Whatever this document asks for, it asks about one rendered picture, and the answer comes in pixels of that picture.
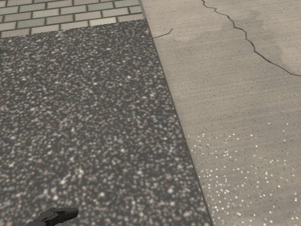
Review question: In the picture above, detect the robot left hand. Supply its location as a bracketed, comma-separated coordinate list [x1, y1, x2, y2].
[26, 207, 79, 226]

